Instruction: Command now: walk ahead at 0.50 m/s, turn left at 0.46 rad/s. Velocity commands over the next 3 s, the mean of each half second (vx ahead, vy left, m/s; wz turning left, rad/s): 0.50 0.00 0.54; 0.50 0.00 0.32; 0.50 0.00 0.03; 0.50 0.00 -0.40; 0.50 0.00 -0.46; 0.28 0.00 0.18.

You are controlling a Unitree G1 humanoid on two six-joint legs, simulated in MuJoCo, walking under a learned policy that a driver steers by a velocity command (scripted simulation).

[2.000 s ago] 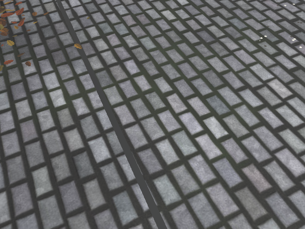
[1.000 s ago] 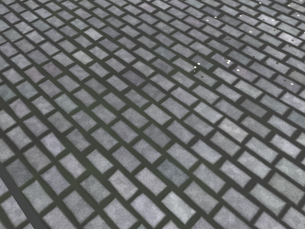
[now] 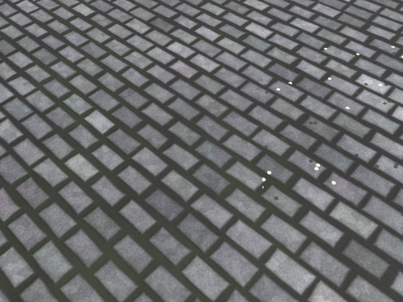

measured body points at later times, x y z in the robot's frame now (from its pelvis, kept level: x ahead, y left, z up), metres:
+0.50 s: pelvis +0.24 +0.06 -0.02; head +0.28 +0.08 +0.43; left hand +0.14 +0.30 -0.16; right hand +0.50 -0.11 -0.11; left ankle +0.31 +0.13 -0.73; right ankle +0.09 -0.10 -0.68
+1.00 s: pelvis +0.50 +0.14 -0.01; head +0.53 +0.15 +0.44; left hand +0.59 +0.43 -0.10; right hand +0.57 -0.13 -0.14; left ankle +0.31 +0.13 -0.73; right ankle +0.67 +0.11 -0.72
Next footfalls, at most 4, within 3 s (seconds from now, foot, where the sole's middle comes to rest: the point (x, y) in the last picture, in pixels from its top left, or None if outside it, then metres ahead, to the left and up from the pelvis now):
0.46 left None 0.34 0.15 -0.77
1.02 right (169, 236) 0.70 0.13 -0.77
1.54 left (89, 202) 0.87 0.43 -0.77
2.10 right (120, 138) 1.19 0.33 -0.77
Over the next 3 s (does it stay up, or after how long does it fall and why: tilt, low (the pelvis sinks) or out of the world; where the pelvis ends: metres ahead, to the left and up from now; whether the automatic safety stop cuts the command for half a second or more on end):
stays up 1.43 0.42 0.01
